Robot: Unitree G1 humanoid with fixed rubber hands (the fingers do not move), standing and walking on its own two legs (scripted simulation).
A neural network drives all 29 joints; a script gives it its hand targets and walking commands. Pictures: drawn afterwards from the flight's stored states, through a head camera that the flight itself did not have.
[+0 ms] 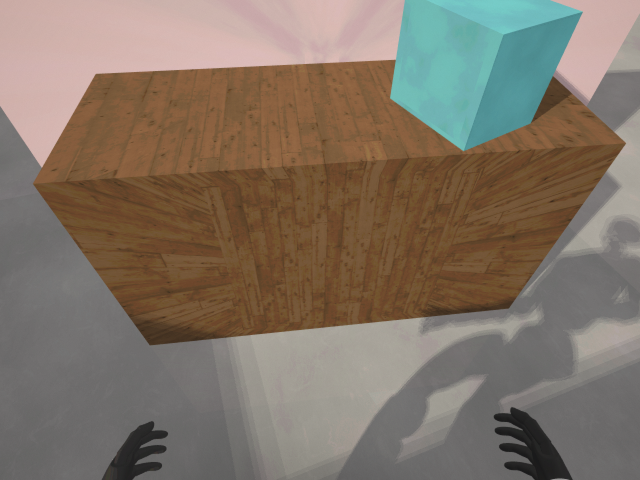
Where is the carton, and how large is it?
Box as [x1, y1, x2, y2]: [390, 0, 582, 150]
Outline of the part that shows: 390,98 463,150 525,125 531,121 582,12 550,0 405,0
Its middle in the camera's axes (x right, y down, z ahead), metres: +0.34 -0.40 +0.87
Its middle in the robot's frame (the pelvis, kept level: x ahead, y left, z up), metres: +0.94 -0.32 +0.09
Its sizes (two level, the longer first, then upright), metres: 0.265 0.220 0.244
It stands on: a pedestal, 0.72 m high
